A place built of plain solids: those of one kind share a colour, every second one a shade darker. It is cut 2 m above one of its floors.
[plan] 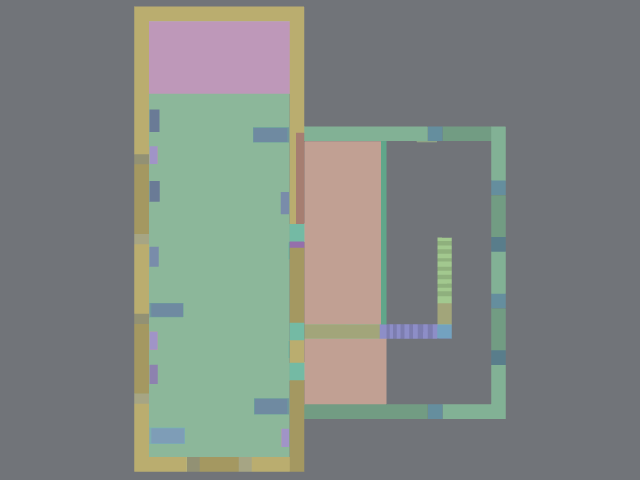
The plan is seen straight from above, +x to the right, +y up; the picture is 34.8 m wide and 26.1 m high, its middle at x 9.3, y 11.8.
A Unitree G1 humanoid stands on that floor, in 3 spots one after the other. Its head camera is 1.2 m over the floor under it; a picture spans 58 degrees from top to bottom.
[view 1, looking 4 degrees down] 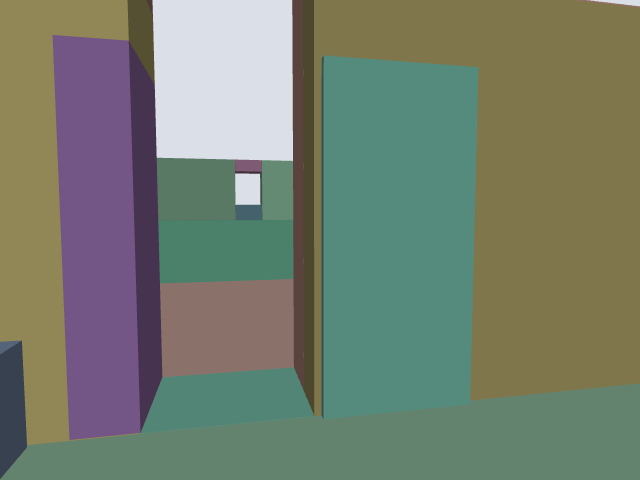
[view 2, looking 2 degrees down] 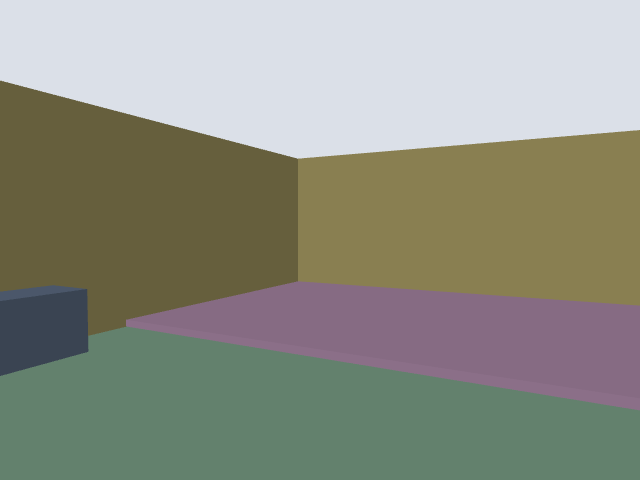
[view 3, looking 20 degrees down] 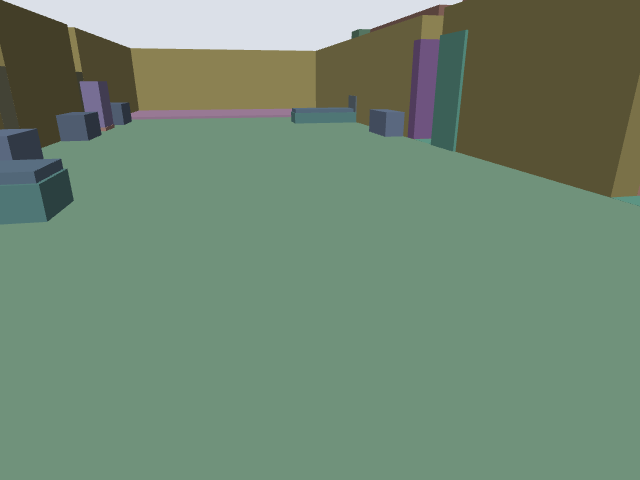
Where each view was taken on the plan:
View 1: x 5.25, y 12.20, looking -12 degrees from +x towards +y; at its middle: wall_dorter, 2.46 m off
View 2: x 4.40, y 16.35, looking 118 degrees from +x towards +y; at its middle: wall_dorter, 8.33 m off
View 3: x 3.53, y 3.40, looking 78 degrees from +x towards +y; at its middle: floor_dorter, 3.51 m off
